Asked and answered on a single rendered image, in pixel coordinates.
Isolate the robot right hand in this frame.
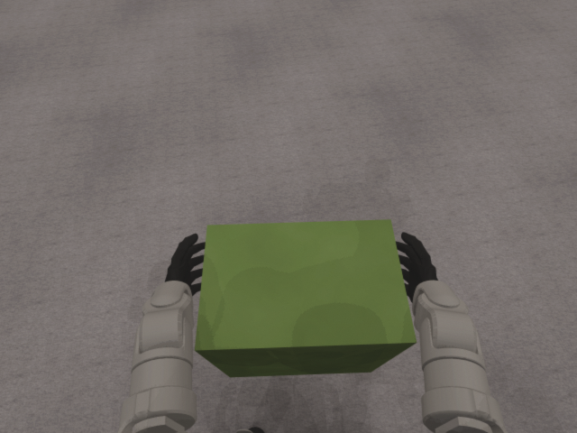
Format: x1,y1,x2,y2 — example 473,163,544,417
396,232,438,302

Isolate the carton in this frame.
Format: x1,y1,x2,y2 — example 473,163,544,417
195,219,417,377

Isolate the robot right forearm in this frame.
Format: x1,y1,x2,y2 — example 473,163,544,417
412,281,508,433

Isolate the robot left hand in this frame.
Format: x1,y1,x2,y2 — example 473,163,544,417
165,234,206,296

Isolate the robot left forearm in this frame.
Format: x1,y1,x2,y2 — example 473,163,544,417
117,281,197,433

